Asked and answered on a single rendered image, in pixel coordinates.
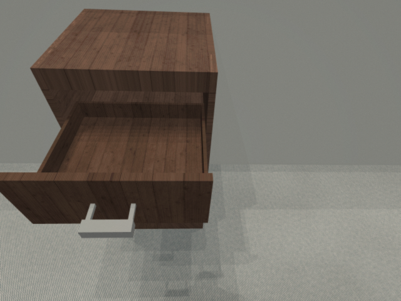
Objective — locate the drawer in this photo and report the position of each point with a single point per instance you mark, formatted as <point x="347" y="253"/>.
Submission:
<point x="114" y="154"/>

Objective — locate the handle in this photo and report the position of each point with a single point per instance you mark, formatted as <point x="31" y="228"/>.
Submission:
<point x="107" y="228"/>

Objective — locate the cabinet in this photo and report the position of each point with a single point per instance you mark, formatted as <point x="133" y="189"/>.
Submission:
<point x="108" y="55"/>

